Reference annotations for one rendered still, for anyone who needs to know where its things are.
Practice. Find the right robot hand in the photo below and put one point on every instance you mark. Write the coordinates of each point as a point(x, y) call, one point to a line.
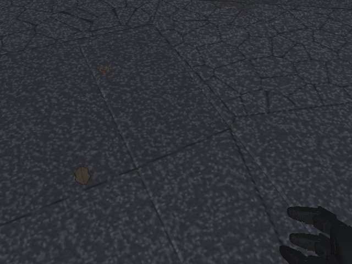
point(334, 250)

